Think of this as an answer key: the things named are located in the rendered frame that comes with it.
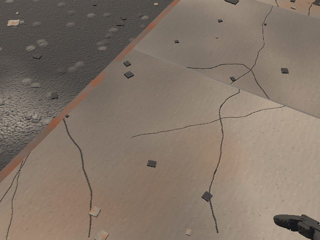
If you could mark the robot right hand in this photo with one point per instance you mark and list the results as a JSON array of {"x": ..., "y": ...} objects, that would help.
[{"x": 303, "y": 224}]

